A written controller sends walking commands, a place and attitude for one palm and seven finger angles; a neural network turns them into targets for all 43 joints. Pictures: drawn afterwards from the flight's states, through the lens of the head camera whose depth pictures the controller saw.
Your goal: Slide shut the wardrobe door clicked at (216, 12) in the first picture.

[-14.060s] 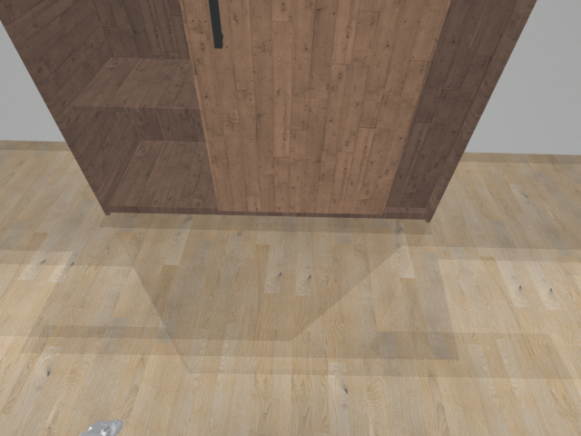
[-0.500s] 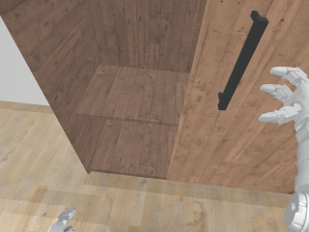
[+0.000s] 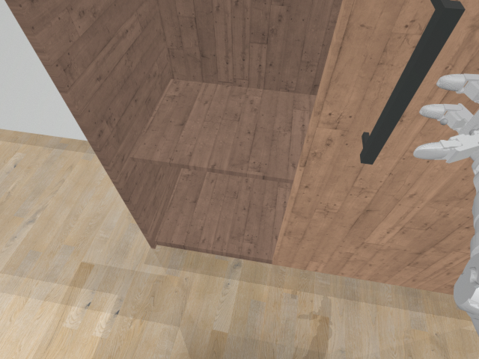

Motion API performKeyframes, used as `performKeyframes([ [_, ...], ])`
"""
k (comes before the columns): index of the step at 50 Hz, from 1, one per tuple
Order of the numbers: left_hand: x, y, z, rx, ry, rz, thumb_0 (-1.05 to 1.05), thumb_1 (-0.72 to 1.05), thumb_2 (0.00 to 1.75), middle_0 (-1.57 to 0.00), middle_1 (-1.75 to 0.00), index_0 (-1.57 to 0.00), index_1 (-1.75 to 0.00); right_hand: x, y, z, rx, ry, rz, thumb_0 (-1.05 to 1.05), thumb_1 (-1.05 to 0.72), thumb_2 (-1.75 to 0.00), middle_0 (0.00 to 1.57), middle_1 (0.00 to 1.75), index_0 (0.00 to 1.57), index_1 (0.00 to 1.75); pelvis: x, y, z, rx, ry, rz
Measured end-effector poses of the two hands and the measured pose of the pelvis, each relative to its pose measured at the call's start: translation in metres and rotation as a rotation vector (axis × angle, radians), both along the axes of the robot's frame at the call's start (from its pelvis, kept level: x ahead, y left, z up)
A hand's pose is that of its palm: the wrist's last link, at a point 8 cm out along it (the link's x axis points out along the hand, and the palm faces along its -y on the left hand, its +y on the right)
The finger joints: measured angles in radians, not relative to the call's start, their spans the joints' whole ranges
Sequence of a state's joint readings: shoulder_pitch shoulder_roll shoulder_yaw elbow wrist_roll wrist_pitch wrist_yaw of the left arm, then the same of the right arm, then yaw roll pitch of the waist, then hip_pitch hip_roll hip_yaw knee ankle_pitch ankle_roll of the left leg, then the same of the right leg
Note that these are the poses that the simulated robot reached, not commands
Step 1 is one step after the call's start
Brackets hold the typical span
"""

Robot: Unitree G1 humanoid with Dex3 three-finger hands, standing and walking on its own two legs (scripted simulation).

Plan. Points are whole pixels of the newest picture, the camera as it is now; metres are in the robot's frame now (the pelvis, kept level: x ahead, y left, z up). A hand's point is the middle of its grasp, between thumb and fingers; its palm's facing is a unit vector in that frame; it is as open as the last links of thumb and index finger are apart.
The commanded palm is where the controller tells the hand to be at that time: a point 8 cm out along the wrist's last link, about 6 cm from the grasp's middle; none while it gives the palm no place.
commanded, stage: move the hooked fingers beside the handle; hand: right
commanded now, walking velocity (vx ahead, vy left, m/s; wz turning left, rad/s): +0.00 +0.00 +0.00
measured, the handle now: (396, 92) +0.51 -0.16 +0.19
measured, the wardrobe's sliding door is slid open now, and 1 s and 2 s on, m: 0.52 0.52 0.52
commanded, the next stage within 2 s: feel for the door with the fingertips in 0.70 s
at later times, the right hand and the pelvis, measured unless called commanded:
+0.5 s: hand (443, 122) +0.47 -0.23 +0.17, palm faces +0.03 +1.00 -0.02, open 13.5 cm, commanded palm +0.45 -0.28 +0.17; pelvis -0.01 +0.00 +0.00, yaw +0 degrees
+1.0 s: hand (441, 123) +0.47 -0.23 +0.17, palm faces +0.05 +1.00 -0.02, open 13.7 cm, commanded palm +0.45 -0.26 +0.16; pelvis -0.01 +0.00 +0.00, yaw +0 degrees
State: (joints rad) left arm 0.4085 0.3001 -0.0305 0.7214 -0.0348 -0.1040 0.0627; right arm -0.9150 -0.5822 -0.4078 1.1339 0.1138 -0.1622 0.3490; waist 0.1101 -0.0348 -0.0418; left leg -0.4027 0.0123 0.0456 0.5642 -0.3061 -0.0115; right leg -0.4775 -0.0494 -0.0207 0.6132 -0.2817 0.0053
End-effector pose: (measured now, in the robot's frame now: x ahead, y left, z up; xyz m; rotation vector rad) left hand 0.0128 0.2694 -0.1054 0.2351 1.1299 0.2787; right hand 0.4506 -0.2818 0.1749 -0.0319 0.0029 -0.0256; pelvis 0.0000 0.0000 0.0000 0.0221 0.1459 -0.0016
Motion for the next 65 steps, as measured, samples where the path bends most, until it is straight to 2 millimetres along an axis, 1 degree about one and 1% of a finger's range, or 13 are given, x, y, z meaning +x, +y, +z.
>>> performKeyframes([
  [6,-0.003,-0.001,0.000,-0.001,0.006,0.003,0.01,0.91,0.90,-0.21,-0.30,-0.20,-0.29,0.000,0.001,-0.001,0.001,-0.005,-0.005,-0.02,0.50,-0.30,0.38,1.25,0.39,1.24,-0.002,-0.001,-0.001,0.003,0.005,-0.002],
  [22,0.007,-0.007,0.000,-0.007,-0.040,-0.011,0.01,0.91,0.90,-0.21,-0.30,-0.20,-0.29,-0.001,0.001,-0.001,0.005,-0.009,-0.005,-0.02,0.50,-0.30,0.36,1.25,0.37,1.23,-0.008,-0.003,-0.003,0.006,0.009,-0.001],
  [36,0.000,-0.006,0.002,0.003,-0.025,0.006,0.01,0.91,0.90,-0.21,-0.30,-0.20,-0.29,0.000,-0.002,-0.002,0.016,-0.014,0.010,-0.02,0.50,-0.30,0.39,1.24,0.38,1.23,-0.008,-0.004,-0.004,0.008,0.015,0.005],
  [46,-0.002,-0.007,0.000,-0.006,-0.014,0.006,0.01,0.91,0.90,-0.21,-0.30,-0.20,-0.29,-0.001,0.001,-0.003,0.013,-0.021,-0.008,-0.02,0.50,-0.30,0.38,1.24,0.37,1.23,-0.008,-0.005,-0.004,0.007,0.014,0.004],
  [54,0.006,-0.011,-0.003,-0.022,-0.014,-0.021,0.01,0.91,0.90,-0.21,-0.30,-0.20,-0.29,-0.005,0.006,-0.003,0.011,-0.026,-0.037,-0.02,0.50,-0.30,0.34,1.24,0.33,1.22,-0.006,-0.005,-0.004,0.008,0.007,-0.010],
  [59,0.016,-0.013,-0.005,-0.031,-0.029,-0.046,0.01,0.91,0.90,-0.21,-0.30,-0.20,-0.29,-0.007,0.010,-0.003,0.006,-0.025,-0.047,-0.02,0.50,-0.30,0.31,1.24,0.31,1.22,-0.005,-0.005,-0.003,0.008,0.002,-0.018],
  [62,0.022,-0.014,-0.005,-0.034,-0.046,-0.056,0.01,0.91,0.90,-0.21,-0.30,-0.20,-0.29,-0.006,0.016,-0.003,0.008,-0.024,-0.034,-0.02,0.50,-0.30,0.30,1.24,0.30,1.21,-0.004,-0.005,-0.003,0.006,-0.002,-0.019],
  [65,0.028,-0.014,-0.004,-0.036,-0.066,-0.062,0.01,0.91,0.90,-0.21,-0.30,-0.20,-0.29,-0.007,0.017,-0.004,0.021,-0.021,-0.039,-0.02,0.50,-0.30,0.30,1.24,0.31,1.21,-0.003,-0.004,-0.003,0.005,-0.007,-0.018],
])
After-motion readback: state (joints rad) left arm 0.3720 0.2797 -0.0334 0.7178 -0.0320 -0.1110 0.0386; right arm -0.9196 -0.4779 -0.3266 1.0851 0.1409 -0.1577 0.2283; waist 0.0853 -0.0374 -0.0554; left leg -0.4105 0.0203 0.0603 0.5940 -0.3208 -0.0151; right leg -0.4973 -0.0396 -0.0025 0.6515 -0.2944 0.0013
